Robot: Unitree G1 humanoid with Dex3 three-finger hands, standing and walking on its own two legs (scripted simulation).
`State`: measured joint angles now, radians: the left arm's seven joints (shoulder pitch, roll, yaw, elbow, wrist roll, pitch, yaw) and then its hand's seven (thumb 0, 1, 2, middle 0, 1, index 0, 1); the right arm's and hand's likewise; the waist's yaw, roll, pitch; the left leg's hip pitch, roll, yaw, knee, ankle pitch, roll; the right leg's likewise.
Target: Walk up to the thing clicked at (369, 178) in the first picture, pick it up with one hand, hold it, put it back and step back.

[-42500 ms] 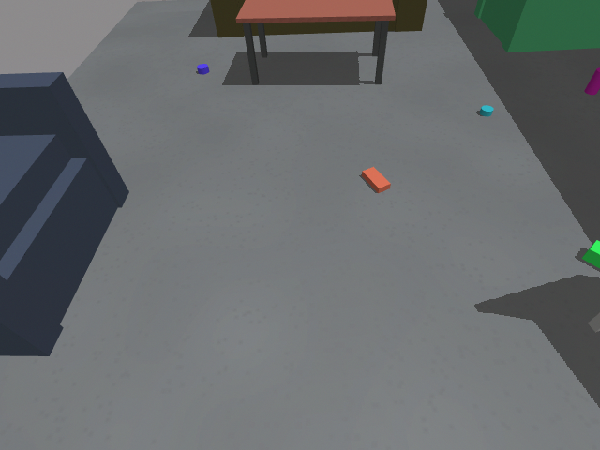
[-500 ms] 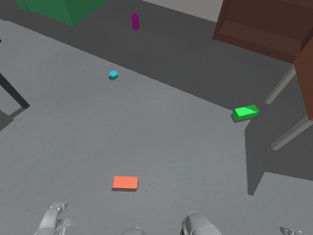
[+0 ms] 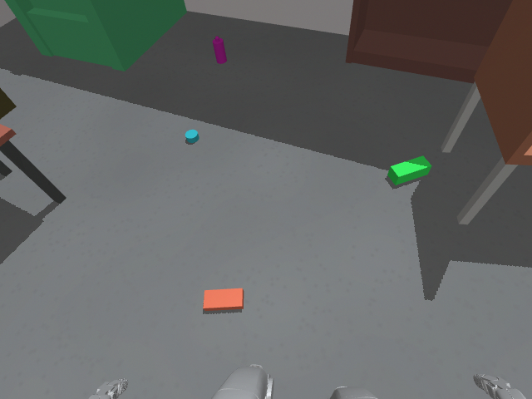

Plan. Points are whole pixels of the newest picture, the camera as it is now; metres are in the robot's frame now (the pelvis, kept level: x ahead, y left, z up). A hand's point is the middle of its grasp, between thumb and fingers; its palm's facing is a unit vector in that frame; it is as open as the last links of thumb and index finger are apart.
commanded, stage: step back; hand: left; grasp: from above
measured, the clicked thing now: (223, 299) +0.50 +0.26 -0.75
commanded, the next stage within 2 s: none
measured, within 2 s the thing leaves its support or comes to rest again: neither
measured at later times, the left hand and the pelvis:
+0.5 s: hand out of the picture -0.07 +0.29 -0.16, palm faces +0.02 -0.93 -0.37, open 7.4 cm; pelvis -0.15 +0.01 +0.01, yaw +1 degrees
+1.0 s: hand out of the picture -0.22 +0.23 -0.13, palm faces +0.06 -0.91 -0.42, open 7.4 cm; pelvis -0.33 -0.05 -0.01, yaw +5 degrees
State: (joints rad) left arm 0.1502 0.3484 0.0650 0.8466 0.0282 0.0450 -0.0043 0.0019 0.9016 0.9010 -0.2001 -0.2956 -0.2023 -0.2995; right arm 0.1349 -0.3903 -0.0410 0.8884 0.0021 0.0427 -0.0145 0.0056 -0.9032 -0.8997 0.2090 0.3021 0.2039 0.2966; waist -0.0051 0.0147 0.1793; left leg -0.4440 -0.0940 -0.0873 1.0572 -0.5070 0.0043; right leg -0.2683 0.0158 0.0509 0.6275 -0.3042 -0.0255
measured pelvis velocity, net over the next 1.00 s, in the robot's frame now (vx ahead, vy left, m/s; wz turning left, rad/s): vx -0.33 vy -0.05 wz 0.09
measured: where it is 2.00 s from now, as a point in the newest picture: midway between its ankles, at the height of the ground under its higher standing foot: outside the picture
